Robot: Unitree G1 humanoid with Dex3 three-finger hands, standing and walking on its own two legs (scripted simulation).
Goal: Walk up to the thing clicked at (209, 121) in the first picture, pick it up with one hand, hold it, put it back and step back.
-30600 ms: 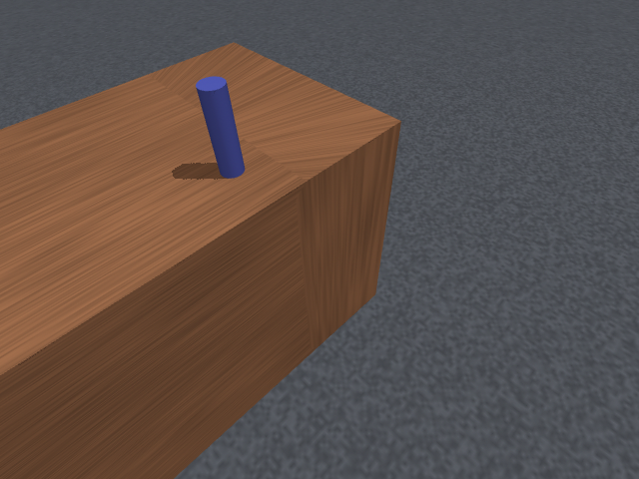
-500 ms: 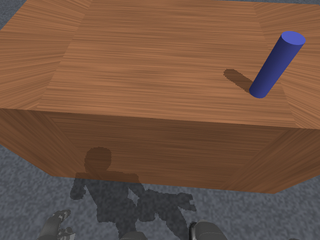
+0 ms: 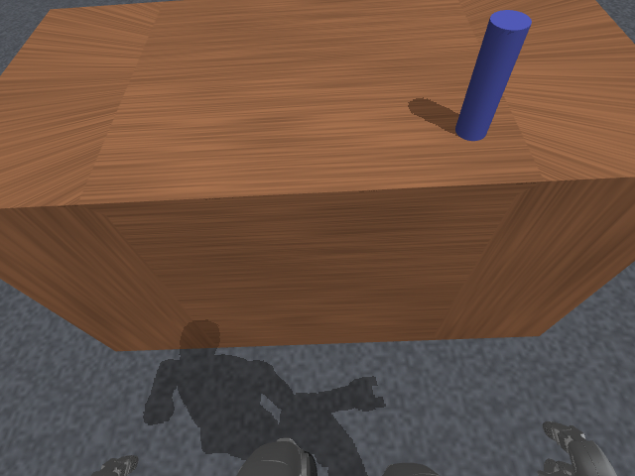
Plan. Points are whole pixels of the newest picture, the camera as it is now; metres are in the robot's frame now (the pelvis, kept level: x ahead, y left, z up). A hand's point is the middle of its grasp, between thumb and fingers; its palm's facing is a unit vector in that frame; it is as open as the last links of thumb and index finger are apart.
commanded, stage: step back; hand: right
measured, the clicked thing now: (488, 82) +0.64 -0.23 +0.09
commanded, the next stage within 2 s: none
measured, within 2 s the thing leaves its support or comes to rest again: neither
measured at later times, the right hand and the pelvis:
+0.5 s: hand out of the picture -0.03 -0.27 -0.13, palm faces -0.14 +0.89 -0.43, open 7.4 cm; pelvis -0.13 +0.00 +0.01, yaw +6 degrees
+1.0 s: hand out of the picture -0.16 -0.33 -0.15, palm faces -0.09 +0.92 -0.39, open 7.4 cm; pelvis -0.28 -0.06 +0.01, yaw +3 degrees
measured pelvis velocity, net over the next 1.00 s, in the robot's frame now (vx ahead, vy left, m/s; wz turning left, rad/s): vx -0.28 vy -0.06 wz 0.05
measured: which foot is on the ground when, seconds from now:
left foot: down 0.00-0.02, up 0.04-0.36, down 0.38-0.80, up 0.82-1.00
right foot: down 0.00-0.42, up 0.44-0.74, down 0.76-1.00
